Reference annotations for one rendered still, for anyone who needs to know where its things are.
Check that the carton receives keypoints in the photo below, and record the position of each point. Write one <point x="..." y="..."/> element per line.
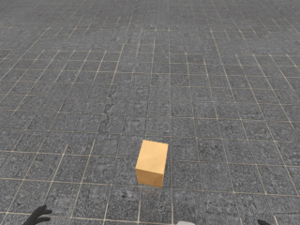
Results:
<point x="151" y="163"/>

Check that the left robot hand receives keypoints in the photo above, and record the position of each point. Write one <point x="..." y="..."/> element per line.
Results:
<point x="35" y="217"/>

